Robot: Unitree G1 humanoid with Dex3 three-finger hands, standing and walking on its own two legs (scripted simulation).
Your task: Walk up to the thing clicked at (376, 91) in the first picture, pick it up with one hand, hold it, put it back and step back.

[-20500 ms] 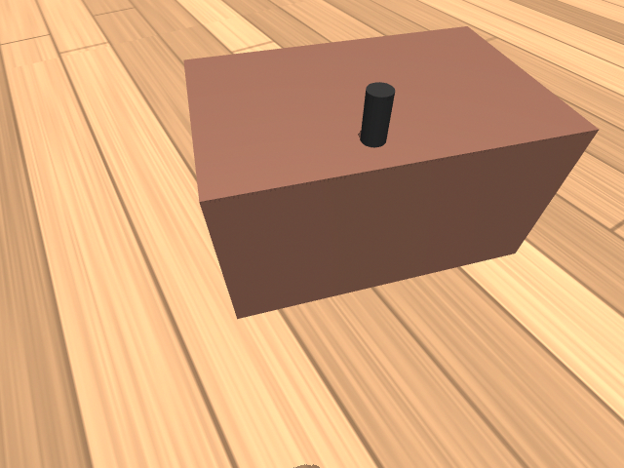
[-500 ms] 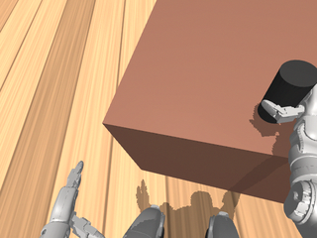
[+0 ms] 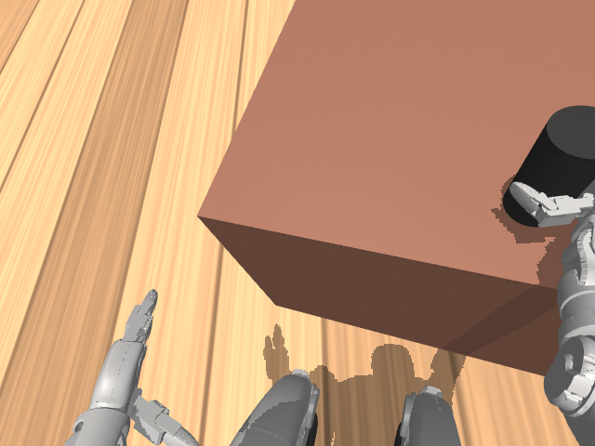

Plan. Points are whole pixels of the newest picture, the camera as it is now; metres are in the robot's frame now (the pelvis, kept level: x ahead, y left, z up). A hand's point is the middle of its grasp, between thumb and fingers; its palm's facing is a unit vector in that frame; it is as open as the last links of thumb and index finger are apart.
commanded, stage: lower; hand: right
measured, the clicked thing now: (554, 173) +0.49 -0.21 +0.02
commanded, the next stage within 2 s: loosen in 0.16 s
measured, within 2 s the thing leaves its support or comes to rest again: rests again in 0.02 s
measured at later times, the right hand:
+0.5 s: hand (553, 179) +0.50 -0.21 +0.01, palm faces +0.21 +0.98 +0.00, open 10.4 cm
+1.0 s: hand (560, 175) +0.50 -0.22 +0.01, palm faces +0.22 +0.98 +0.00, open 15.5 cm
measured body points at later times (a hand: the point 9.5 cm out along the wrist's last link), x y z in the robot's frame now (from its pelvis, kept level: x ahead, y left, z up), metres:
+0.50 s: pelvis +0.00 +0.00 -0.01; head +0.13 -0.05 +0.41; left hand +0.16 +0.27 +0.01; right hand +0.48 -0.27 +0.01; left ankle +0.01 +0.15 -0.63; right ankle +0.05 -0.13 -0.63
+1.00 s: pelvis +0.00 +0.00 -0.01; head +0.14 -0.05 +0.42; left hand +0.16 +0.26 +0.02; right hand +0.48 -0.27 +0.01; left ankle +0.01 +0.15 -0.63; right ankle +0.05 -0.13 -0.63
